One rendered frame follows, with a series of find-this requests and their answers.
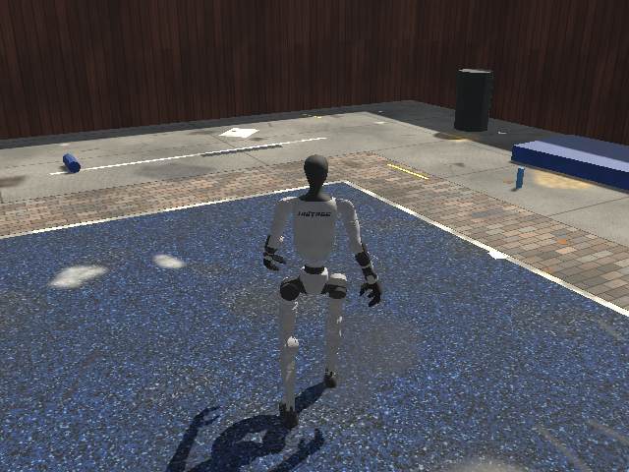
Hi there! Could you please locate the right robot thigh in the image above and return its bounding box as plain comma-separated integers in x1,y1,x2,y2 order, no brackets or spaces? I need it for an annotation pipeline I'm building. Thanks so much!
325,273,347,331

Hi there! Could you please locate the robot left forearm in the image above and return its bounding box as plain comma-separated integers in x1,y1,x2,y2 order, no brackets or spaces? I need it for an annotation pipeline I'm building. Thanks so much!
263,233,278,261

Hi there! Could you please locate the robot right upper arm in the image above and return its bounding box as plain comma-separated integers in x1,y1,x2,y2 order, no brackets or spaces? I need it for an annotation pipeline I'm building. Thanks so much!
336,199,364,254

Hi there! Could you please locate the robot thigh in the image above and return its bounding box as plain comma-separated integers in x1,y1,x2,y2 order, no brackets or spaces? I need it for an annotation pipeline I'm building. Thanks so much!
278,275,301,357
325,273,347,331

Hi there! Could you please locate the left robot thigh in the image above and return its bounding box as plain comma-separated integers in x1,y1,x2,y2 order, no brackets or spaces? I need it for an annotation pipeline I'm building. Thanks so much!
278,275,301,357

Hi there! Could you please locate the robot right hand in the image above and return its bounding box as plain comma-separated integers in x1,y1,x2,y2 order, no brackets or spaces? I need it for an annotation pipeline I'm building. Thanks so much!
360,280,382,307

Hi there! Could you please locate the robot left upper arm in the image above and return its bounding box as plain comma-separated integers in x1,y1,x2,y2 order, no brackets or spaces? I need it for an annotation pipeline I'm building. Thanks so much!
267,197,296,249

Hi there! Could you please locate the robot right forearm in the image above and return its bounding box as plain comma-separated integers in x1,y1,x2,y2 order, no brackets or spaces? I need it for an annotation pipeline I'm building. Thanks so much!
355,238,378,284

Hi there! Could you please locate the robot left hand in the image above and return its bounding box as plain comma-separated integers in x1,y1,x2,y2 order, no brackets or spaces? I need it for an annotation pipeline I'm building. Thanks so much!
263,255,286,271

